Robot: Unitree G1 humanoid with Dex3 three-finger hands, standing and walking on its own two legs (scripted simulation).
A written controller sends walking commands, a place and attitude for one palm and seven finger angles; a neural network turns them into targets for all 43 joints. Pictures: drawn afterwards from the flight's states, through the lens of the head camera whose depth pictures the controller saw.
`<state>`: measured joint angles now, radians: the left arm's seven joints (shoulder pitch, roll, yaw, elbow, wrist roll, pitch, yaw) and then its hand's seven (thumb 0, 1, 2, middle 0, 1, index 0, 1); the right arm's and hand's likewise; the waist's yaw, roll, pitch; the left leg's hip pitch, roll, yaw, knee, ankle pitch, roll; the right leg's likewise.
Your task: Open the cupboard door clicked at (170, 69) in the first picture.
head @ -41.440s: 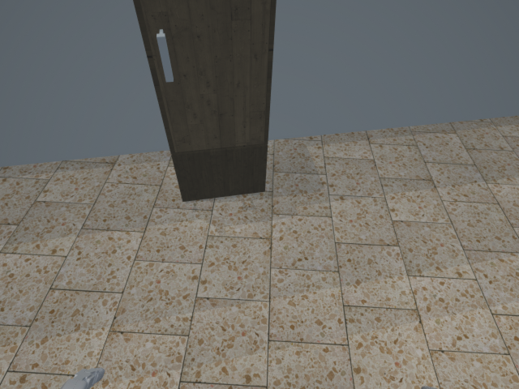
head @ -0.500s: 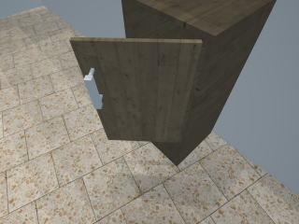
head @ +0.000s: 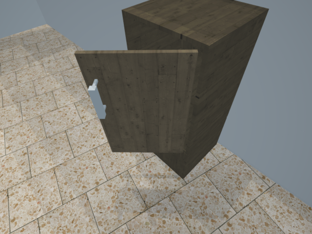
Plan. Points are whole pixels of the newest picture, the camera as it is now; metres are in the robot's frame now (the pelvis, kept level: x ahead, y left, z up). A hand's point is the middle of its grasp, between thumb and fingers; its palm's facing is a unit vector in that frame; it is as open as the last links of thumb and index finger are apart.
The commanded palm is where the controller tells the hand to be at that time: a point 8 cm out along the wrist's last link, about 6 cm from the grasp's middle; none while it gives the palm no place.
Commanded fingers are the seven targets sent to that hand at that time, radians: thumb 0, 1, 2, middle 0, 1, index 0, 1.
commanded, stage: look again from close up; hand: left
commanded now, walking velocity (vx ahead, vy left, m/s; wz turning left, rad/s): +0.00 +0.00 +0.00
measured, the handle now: (99, 99) +0.55 +0.25 +0.00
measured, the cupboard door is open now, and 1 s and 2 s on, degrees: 44 44 44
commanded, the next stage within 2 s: raise the hand with hooked fingers in 0.50 s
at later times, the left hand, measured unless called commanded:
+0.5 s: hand out of the picture +0.10 +0.19 -0.16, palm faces -0.03 -0.97 -0.23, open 7.4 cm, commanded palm none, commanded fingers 0.00 0.90 0.90 -0.20 -0.30 -0.20 -0.30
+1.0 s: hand (91, 213) +0.19 +0.19 -0.06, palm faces +0.04 -1.00 -0.02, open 8.5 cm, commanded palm +0.17 +0.26 -0.05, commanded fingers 0.00 0.41 0.69 -0.23 -0.62 -0.23 -0.62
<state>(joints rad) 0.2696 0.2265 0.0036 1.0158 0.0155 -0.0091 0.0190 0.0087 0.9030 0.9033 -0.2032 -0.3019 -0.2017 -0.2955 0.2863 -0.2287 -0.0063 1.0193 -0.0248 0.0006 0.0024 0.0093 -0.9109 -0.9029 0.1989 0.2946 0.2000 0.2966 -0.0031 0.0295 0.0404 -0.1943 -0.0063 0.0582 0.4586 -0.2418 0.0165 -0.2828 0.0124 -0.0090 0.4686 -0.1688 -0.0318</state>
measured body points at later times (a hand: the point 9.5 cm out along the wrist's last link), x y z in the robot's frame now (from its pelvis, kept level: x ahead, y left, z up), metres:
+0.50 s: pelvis +0.04 +0.00 +0.00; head +0.06 +0.00 +0.45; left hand +0.11 +0.24 -0.15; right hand +0.06 -0.23 -0.16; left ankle +0.00 +0.11 -0.74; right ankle +0.06 -0.10 -0.74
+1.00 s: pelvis +0.01 -0.01 -0.08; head +0.06 +0.00 +0.37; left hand +0.18 +0.24 -0.06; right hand +0.26 -0.25 -0.10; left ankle +0.01 +0.11 -0.74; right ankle +0.06 -0.10 -0.74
